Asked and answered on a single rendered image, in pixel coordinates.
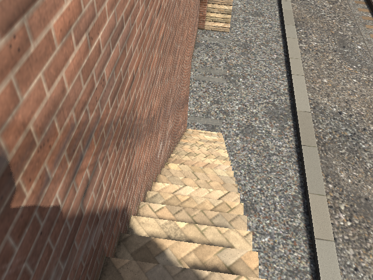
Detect stairs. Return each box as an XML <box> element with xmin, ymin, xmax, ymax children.
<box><xmin>99</xmin><ymin>129</ymin><xmax>267</xmax><ymax>280</ymax></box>
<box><xmin>205</xmin><ymin>0</ymin><xmax>233</xmax><ymax>33</ymax></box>

